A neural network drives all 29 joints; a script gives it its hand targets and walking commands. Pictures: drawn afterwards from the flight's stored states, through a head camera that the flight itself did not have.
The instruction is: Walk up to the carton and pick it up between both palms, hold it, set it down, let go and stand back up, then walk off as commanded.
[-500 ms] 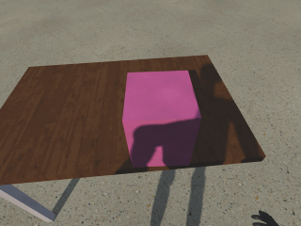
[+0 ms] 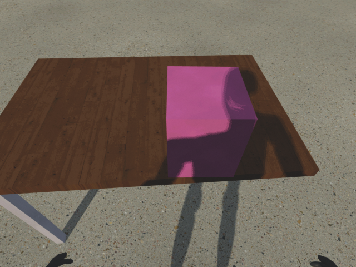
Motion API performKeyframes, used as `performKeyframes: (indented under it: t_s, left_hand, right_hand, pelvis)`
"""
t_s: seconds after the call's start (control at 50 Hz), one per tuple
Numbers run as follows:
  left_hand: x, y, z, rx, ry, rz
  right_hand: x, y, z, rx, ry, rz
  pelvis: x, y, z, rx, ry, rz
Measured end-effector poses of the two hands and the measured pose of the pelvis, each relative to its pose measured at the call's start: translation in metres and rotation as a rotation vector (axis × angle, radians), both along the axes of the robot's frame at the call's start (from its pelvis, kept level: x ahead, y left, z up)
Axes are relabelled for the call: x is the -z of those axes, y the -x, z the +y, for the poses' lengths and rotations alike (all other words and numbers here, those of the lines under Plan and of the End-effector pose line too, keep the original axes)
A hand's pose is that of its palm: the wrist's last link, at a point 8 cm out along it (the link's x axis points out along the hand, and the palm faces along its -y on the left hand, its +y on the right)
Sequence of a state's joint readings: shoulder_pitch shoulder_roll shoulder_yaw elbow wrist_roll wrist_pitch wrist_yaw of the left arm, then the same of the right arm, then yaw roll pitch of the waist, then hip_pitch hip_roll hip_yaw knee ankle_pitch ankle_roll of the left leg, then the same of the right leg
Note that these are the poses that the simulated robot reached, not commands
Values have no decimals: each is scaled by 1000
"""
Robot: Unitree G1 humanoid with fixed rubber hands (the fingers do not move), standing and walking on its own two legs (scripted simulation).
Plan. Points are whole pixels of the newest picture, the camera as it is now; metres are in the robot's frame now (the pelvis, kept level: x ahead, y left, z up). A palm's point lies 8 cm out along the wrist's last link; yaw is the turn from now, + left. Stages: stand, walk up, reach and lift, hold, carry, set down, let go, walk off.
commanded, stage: walk off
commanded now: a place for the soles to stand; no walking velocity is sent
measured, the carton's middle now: (201, 124) +0.50 -0.01 +0.02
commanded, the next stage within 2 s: none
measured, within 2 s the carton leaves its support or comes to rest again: neither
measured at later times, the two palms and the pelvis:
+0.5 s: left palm out of the picture -0.11 +0.32 -0.12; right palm out of the picture -0.03 -0.30 -0.10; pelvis -0.15 +0.00 -0.02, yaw +0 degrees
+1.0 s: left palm out of the picture -0.26 +0.31 -0.09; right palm out of the picture -0.20 -0.34 -0.12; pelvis -0.34 -0.02 -0.03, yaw +2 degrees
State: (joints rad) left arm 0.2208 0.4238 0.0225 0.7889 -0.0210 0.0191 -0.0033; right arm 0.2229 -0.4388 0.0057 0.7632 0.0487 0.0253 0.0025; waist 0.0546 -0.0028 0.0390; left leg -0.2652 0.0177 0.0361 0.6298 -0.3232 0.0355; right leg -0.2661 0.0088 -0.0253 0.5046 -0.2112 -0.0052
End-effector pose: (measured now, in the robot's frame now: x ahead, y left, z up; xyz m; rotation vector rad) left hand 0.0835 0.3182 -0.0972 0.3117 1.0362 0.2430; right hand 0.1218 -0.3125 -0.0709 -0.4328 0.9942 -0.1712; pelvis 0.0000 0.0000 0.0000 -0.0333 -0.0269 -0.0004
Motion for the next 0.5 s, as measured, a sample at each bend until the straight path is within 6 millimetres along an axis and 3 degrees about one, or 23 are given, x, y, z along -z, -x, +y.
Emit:
performKeyframes:
  t_s: [0.06, 0.24, 0.4, 0.5]
  left_hand:
    - [9, 11, 11, -5, 9, 18]
    - [19, 73, 24, -17, 20, 133]
    - [28, 137, 12, -16, 17, 168]
    - [22, 196, 4, -24, -13, 195]
  right_hand:
    - [1, 17, 12, -1, 12, 28]
    - [0, 61, 29, 14, 18, 74]
    - [14, 122, 24, 27, -4, 90]
    - [32, 154, 9, 15, -33, 65]
  pelvis:
    - [2, 13, 11, -5, 11, -15]
    - [-2, 51, 23, 0, 33, 13]
    - [6, 107, 10, 0, 16, -8]
    - [15, 148, -4, 1, -3, -28]
